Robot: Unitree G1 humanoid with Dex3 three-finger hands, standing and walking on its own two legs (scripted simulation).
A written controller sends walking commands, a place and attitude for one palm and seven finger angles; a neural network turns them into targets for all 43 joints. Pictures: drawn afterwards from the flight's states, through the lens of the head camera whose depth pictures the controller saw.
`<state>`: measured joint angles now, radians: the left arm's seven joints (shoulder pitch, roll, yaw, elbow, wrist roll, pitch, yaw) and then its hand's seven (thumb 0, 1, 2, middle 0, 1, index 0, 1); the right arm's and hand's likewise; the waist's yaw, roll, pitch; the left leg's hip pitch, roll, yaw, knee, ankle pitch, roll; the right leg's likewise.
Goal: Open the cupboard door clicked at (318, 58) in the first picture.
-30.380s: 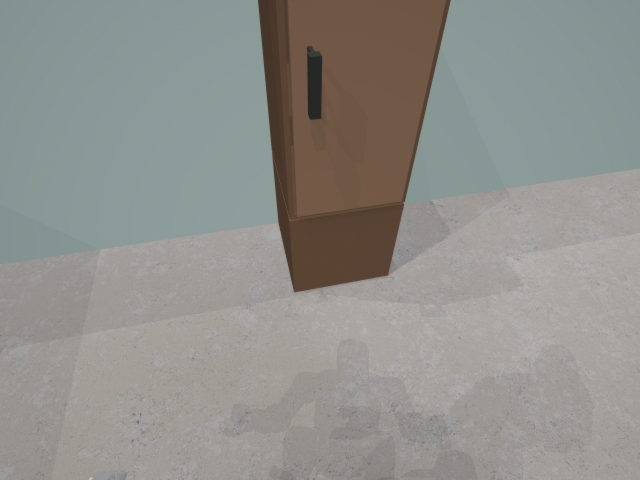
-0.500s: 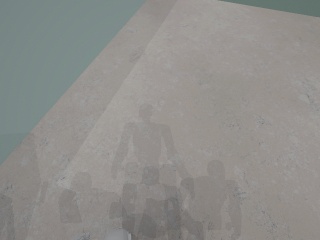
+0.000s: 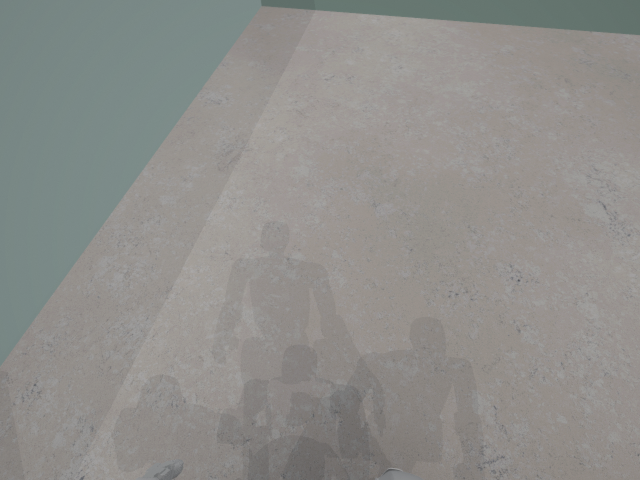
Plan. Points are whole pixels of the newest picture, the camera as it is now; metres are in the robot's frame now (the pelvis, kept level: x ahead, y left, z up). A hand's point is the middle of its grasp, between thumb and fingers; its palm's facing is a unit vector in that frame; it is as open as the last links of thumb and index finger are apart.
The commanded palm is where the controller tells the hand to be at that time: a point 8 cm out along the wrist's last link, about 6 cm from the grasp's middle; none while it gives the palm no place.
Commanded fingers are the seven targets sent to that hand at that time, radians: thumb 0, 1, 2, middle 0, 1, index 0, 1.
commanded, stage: turn to face it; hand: left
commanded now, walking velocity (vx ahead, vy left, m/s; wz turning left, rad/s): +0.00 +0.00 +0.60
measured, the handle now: out of the picture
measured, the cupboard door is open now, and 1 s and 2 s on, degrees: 47 47 47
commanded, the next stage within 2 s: none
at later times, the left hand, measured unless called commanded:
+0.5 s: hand (203, 423) +0.21 +0.19 -0.14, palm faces +0.25 -0.94 -0.24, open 7.3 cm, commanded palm none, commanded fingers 0.00 0.90 0.90 -0.20 -0.30 -0.20 -0.30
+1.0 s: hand out of the picture +0.13 +0.17 -0.15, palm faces +0.56 -0.78 -0.28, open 7.4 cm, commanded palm none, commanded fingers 0.00 0.90 0.90 -0.20 -0.30 -0.20 -0.30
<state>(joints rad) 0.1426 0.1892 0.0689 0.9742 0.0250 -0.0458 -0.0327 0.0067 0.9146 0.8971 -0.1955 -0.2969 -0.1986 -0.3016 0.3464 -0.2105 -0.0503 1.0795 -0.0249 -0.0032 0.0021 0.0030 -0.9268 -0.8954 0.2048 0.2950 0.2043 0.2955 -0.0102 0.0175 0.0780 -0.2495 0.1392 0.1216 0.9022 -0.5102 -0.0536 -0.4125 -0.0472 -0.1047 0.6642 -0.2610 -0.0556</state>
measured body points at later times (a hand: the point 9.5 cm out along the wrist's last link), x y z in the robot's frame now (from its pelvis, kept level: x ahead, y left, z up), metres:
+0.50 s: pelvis +0.15 -0.03 +0.01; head +0.18 -0.03 +0.46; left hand +0.20 +0.24 -0.12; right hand +0.25 -0.25 -0.14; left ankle +0.14 +0.12 -0.72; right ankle +0.18 -0.16 -0.72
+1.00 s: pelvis +0.19 -0.05 +0.01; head +0.23 -0.02 +0.46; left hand +0.10 +0.21 -0.13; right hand +0.43 -0.21 -0.12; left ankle +0.15 +0.08 -0.72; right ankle +0.26 -0.18 -0.67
